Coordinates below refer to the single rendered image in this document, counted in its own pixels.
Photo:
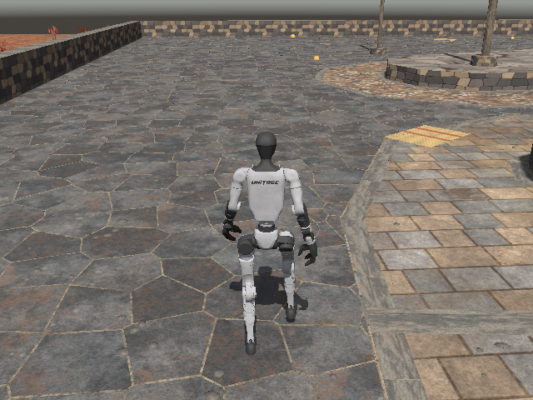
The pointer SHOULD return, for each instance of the robot right upper arm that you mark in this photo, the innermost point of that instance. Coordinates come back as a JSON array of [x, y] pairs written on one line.
[[293, 177]]

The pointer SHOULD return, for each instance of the robot left thigh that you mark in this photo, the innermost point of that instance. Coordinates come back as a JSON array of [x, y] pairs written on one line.
[[246, 253]]

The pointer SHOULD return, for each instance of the humanoid robot torso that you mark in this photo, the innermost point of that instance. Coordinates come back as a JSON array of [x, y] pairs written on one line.
[[266, 199]]

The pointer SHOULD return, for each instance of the robot left upper arm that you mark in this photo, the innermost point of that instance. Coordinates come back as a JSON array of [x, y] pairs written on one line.
[[239, 177]]

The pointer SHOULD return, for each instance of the robot right hand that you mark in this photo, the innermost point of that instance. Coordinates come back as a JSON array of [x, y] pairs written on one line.
[[312, 255]]

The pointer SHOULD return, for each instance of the robot left hand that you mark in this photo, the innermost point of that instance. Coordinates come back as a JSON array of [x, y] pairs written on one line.
[[234, 229]]

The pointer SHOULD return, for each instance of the robot right forearm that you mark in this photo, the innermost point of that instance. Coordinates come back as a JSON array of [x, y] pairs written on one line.
[[305, 227]]

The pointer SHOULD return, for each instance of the robot left forearm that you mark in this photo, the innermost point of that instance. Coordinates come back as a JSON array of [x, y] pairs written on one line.
[[229, 217]]

